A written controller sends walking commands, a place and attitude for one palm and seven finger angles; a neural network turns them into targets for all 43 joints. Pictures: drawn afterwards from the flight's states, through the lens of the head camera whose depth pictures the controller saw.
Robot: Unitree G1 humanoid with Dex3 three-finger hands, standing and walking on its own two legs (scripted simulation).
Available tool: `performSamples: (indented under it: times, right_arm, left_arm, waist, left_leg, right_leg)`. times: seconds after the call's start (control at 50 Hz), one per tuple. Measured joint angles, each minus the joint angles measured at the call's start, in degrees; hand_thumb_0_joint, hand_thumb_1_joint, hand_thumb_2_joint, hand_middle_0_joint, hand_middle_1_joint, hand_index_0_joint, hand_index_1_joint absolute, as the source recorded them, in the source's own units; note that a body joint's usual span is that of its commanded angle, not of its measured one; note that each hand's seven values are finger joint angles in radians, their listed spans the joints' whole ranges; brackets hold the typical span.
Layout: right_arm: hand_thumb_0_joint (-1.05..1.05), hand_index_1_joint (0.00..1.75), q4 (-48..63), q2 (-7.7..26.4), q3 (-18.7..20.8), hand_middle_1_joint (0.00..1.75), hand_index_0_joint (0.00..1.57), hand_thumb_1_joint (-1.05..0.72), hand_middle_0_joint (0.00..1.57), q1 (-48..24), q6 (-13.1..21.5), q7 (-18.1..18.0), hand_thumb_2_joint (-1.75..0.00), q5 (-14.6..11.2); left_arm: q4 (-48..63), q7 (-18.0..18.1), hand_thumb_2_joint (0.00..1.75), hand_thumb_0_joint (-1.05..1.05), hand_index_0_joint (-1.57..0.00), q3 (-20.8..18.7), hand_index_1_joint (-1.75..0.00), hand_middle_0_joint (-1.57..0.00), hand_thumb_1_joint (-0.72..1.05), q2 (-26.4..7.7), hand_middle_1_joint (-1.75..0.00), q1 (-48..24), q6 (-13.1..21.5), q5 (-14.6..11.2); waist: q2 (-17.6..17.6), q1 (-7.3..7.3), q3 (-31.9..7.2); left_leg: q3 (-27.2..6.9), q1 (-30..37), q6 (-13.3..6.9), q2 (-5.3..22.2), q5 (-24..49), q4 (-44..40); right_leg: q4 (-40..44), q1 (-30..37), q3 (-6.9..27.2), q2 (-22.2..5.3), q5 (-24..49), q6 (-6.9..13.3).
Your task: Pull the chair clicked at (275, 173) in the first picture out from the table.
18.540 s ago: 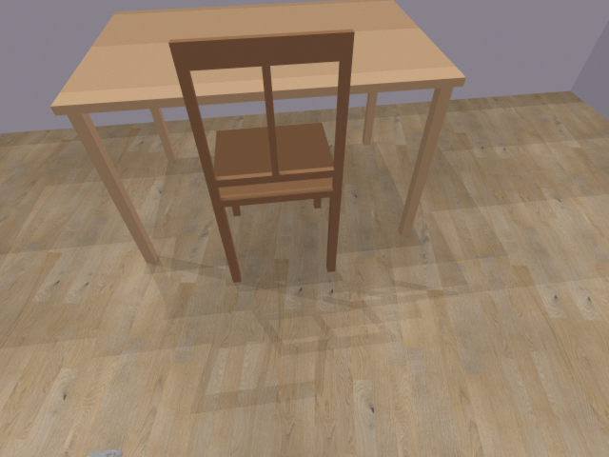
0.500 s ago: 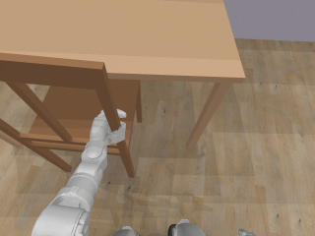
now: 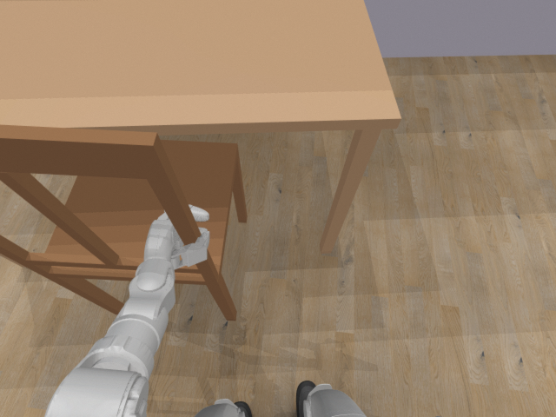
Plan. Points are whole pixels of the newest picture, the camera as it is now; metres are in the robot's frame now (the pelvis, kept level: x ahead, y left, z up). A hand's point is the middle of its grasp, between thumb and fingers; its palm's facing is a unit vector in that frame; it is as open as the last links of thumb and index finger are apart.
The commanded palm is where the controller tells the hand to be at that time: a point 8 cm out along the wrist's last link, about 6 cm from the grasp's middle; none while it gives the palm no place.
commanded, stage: step backward, pulling the chair out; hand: left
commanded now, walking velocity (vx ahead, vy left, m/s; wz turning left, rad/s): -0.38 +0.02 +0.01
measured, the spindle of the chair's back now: (72, 225) +0.42 +0.33 -0.06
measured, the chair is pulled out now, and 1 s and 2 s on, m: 0.06 0.14 0.25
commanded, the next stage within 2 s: none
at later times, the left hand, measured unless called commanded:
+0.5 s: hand (208, 291) +0.30 +0.10 -0.06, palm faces -0.07 -0.99 -0.14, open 5.8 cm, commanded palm +0.31 +0.15 -0.06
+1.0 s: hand (207, 294) +0.30 +0.10 -0.06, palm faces -0.11 -0.98 -0.15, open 5.8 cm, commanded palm +0.30 +0.15 -0.06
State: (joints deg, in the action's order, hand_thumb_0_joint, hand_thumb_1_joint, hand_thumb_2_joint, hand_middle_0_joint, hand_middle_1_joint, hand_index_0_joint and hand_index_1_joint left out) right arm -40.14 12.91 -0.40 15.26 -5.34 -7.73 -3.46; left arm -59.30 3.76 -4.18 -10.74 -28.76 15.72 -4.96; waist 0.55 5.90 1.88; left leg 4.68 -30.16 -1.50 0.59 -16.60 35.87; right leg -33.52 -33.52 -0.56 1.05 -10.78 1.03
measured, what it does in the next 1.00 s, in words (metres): shifts its weight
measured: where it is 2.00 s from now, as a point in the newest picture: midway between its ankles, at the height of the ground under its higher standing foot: outside the picture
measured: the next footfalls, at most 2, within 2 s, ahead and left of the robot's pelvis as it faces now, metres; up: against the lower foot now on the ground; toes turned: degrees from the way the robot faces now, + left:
right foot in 1.60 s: -0.08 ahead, -0.12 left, +0.00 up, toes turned -3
left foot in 1.86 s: -0.11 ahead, +0.12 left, +0.00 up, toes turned -4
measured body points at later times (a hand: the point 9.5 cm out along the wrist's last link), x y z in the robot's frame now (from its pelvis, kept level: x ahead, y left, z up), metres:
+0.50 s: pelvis -0.05 +0.00 +0.00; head +0.02 -0.01 +0.44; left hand +0.30 +0.15 -0.05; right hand +0.02 -0.26 -0.13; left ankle +0.01 +0.10 -0.72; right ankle +0.05 -0.11 -0.72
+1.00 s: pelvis -0.06 +0.01 +0.00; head +0.02 +0.01 +0.44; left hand +0.30 +0.15 -0.05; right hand +0.01 -0.26 -0.13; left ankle -0.04 +0.12 -0.72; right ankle +0.03 -0.11 -0.72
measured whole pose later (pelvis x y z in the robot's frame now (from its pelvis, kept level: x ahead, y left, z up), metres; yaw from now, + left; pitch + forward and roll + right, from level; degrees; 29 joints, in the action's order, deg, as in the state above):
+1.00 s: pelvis -0.06 +0.01 +0.00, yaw +0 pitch +4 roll +2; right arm -42.3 14.8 -0.4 14.2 1.7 -7.7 -2.7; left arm -60.9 4.7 3.1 -7.4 -30.5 13.8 -2.4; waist -1.7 3.5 6.0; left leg 2.1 -24.5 -1.6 -2.3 -16.6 37.3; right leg -38.5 -32.5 0.4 -2.2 -11.3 -0.1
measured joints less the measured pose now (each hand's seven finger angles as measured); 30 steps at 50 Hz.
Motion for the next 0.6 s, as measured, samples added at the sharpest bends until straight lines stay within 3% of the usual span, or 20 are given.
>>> performSamples:
  times: [0.28,0.48,0.6]
  right_arm:
    - [0.0,0.3,0.0,1.2,-0.3,0.3,0.2,-0.91,0.2,-1.9,3.8,-1.2,-0.89,-0.8]
    - [0.0,0.3,-2.4,1.3,-1.0,0.3,0.2,-0.91,0.2,-0.2,6.9,-0.9,-0.89,-0.9]
    - [0.0,0.3,-2.4,0.7,-1.4,0.3,0.2,-0.91,0.2,1.0,7.0,-1.4,-0.89,-0.7]
  left_arm:
    - [-1.9,0.0,0.78,0.1,-0.49,4.3,-1.45,-0.34,0.6,2.1,-1.1,0.9,0.1,0.1]
    - [-4.1,1.0,0.76,0.09,-0.5,6.2,-1.45,-0.34,0.6,4.0,-1.13,1.2,1.7,1.2]
    - [-3.0,0.6,0.75,0.08,-0.5,7.2,-1.45,-0.34,0.6,3.5,-1.16,1.2,0.6,1.4]
  waist:
    - [-0.6,-2.48,1.0]
    - [0.1,-2.55,1.2]
    - [-1.1,-3.09,1.7]
  left_leg:
    - [0.3,0.7,-0.1,-0.7,1.8,1.7]
    - [0.4,1.9,-0.6,-1.0,3.5,-0.3]
    - [2.0,2.3,-1.3,-1.7,2.5,1.5]
  right_leg:
    - [-3.1,0.0,0.2,-0.8,0.8,0.2]
    - [0.0,1.9,0.3,-1.1,3.2,-0.4]
    - [-4.3,0.6,1.2,-2.3,1.0,-0.8]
